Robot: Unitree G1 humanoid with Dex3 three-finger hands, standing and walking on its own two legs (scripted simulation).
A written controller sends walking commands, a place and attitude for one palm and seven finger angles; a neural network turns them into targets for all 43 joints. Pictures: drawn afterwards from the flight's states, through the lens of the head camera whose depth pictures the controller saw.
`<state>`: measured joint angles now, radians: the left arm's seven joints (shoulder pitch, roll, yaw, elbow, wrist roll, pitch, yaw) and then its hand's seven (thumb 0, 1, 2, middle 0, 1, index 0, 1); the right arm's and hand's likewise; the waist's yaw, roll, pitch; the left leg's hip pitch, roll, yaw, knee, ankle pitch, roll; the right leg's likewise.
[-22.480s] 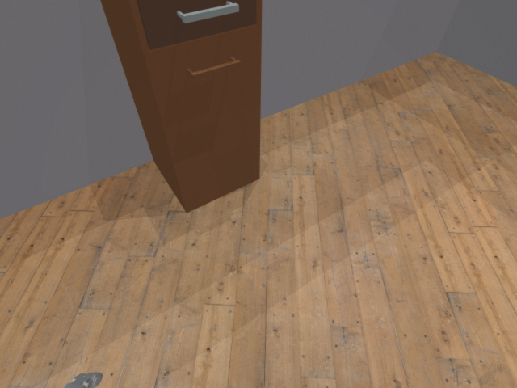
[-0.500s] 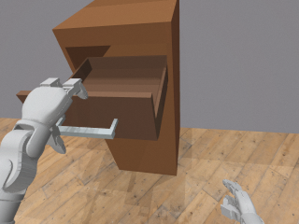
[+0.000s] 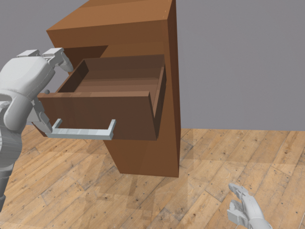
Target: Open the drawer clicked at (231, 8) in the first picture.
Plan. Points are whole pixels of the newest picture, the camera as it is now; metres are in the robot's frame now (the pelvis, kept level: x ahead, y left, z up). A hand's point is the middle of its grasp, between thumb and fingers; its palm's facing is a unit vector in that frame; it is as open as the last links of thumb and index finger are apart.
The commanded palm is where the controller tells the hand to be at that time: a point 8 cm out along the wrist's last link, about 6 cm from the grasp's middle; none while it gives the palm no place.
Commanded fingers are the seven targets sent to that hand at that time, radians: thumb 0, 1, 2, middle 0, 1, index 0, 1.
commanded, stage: draw the hand back to the body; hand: left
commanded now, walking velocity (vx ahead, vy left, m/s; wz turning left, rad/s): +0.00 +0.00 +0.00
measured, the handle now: (82, 128) +0.33 +0.25 +0.12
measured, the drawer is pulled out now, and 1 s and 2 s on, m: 0.29 0.29 0.29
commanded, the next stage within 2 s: step back with the hand held close in 1.66 s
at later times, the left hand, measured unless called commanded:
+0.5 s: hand (38, 108) +0.26 +0.26 +0.25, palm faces +0.21 +0.03 -0.98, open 13.9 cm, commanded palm +0.21 +0.26 +0.32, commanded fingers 0.00 -0.50 0.30 -0.30 -1.20 -0.30 -1.20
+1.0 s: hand (18, 95) +0.23 +0.24 +0.32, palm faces +0.54 -0.81 -0.22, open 12.7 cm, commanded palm +0.18 +0.27 +0.31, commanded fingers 0.00 0.13 0.57 -0.25 -0.80 -0.25 -0.80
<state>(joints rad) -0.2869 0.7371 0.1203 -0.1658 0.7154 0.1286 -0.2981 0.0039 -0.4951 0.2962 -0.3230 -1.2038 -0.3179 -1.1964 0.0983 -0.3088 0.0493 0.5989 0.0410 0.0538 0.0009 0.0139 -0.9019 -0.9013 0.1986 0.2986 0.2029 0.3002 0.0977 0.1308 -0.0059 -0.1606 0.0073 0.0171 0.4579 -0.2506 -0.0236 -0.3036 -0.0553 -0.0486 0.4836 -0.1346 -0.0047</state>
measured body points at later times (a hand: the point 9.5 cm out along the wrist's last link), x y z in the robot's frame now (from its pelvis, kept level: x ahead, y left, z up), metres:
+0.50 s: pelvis +0.00 +0.00 +0.00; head -0.01 -0.06 +0.44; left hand +0.25 +0.26 +0.31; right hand +0.24 -0.20 -0.09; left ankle +0.00 +0.14 -0.74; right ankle +0.08 -0.12 -0.74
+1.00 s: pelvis +0.02 +0.00 +0.01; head +0.01 -0.01 +0.45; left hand +0.20 +0.28 +0.32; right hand +0.20 -0.22 -0.09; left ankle +0.00 +0.14 -0.74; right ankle +0.08 -0.12 -0.74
